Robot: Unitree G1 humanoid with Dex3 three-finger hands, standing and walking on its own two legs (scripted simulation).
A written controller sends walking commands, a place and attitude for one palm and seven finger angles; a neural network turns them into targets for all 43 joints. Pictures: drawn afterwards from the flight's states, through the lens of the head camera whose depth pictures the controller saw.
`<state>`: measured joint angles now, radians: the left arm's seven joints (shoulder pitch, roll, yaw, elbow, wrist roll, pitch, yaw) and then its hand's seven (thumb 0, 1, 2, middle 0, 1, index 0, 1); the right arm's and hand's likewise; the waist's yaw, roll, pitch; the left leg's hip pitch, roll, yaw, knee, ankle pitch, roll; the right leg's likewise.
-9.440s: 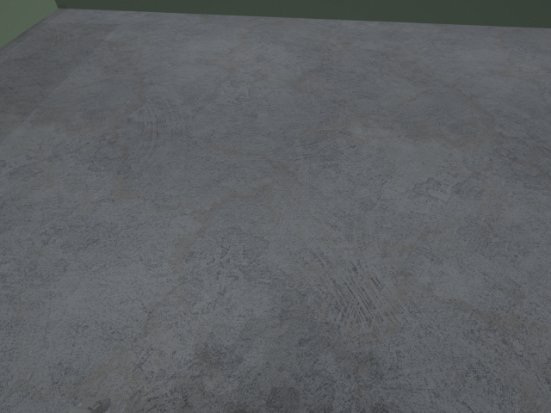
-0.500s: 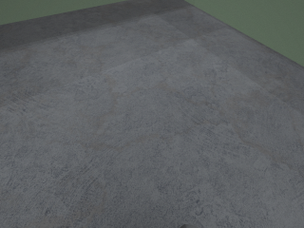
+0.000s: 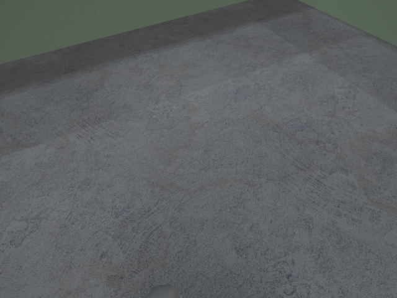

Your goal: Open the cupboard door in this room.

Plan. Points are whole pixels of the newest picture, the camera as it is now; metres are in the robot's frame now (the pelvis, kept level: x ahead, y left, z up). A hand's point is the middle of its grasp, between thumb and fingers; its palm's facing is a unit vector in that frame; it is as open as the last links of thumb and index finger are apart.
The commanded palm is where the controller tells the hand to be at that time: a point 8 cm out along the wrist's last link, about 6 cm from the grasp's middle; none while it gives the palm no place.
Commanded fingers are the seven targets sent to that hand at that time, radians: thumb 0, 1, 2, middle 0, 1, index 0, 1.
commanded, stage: turn or walk to find it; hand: left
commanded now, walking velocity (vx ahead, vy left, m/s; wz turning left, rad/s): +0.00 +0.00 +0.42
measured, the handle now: out of the picture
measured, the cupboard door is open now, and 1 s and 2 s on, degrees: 0 0 0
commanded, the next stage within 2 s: none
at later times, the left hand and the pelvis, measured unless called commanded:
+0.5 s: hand out of the picture -0.01 +0.28 -0.17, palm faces +0.25 -0.94 -0.24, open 7.4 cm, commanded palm none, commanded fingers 0.00 0.90 0.90 -0.20 -0.30 -0.20 -0.30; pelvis -0.02 +0.06 +0.00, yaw +11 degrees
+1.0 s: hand out of the picture -0.03 +0.20 -0.15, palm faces +0.41 -0.87 -0.26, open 7.4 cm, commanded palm none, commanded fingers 0.00 0.90 0.90 -0.20 -0.30 -0.20 -0.30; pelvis -0.03 -0.01 +0.00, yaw +25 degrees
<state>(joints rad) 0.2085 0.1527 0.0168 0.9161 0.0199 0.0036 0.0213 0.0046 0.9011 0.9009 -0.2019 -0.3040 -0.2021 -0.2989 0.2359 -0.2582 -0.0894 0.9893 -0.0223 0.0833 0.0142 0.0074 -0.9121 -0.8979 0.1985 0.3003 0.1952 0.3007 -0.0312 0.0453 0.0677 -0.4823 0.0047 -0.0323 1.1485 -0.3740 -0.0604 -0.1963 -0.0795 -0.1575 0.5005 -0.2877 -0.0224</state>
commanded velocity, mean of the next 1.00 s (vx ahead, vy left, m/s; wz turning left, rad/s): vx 0.00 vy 0.00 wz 0.42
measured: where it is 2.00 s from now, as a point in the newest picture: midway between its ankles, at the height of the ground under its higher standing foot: outside the picture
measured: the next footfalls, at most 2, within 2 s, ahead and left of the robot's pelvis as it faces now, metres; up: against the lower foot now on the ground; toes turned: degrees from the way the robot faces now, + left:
left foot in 0.24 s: +0.01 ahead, +0.15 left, +0.00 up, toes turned +12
right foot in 0.76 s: +0.05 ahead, -0.08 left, +0.00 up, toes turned +15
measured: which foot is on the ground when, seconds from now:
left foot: up 0.00-0.22, down 0.24-0.78, up 0.80-1.00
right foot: down 0.00-0.24, up 0.26-0.74, down 0.76-1.00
